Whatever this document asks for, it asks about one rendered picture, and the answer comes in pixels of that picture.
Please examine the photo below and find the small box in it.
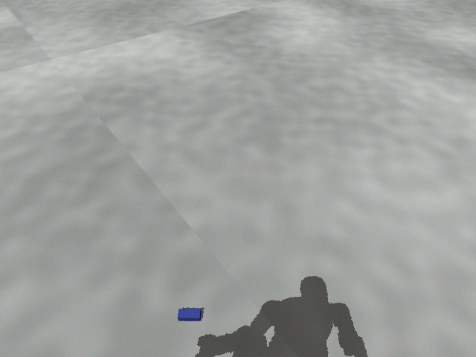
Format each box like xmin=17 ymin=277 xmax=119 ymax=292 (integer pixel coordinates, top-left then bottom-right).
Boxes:
xmin=178 ymin=309 xmax=202 ymax=321

